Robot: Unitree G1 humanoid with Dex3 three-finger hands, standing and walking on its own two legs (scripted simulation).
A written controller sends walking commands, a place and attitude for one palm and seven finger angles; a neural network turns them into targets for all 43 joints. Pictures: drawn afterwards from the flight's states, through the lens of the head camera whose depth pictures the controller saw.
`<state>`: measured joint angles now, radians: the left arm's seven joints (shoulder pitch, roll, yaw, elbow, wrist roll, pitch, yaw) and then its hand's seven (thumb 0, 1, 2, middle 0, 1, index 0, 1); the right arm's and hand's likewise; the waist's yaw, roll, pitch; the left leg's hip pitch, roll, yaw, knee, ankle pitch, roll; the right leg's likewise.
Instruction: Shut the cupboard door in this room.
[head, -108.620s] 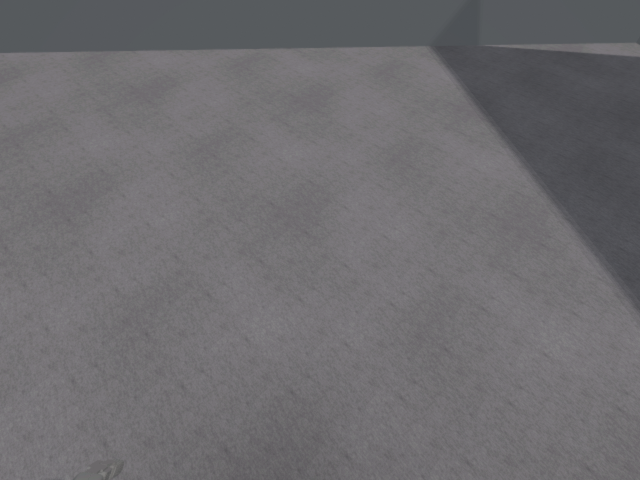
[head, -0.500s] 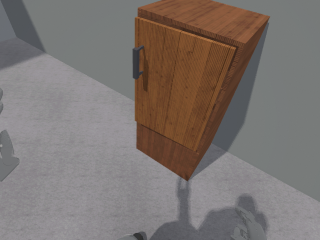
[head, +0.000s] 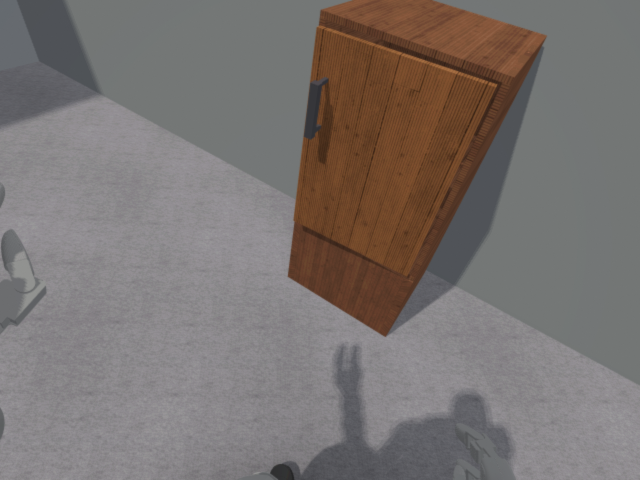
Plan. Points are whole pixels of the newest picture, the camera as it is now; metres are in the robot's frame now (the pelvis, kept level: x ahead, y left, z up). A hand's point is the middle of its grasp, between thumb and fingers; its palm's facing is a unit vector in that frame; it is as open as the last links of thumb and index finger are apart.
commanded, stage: stop stepping back and stand still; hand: left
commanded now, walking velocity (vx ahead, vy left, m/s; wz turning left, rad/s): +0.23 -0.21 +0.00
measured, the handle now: (316, 108) +0.93 +0.02 +0.03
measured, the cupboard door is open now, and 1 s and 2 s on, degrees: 4 4 4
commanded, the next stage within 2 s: let the arm hang, fingers relaxed in 1.38 s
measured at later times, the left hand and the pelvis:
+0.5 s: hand out of the picture +0.10 +0.33 +0.20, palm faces +0.30 -0.85 -0.43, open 7.4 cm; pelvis -0.11 +0.09 +0.02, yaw -6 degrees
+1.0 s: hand out of the picture +0.13 +0.37 +0.19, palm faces +0.36 -0.78 -0.52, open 7.4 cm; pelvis -0.10 +0.12 +0.00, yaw -4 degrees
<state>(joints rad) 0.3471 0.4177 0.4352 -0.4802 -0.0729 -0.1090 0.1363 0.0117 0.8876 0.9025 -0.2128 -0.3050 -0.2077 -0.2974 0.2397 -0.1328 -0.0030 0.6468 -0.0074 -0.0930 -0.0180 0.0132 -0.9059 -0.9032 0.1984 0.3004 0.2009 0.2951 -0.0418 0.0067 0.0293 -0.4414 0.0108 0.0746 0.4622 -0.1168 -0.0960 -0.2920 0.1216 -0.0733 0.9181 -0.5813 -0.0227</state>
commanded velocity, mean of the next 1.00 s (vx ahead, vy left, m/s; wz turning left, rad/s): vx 0.15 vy -0.10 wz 0.00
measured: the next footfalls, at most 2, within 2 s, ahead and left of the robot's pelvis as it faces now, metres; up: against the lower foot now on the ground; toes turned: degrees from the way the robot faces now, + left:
right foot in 0.06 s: +0.01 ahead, -0.09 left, +0.00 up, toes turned -6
left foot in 0.18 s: +0.04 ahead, +0.17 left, +0.00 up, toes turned +0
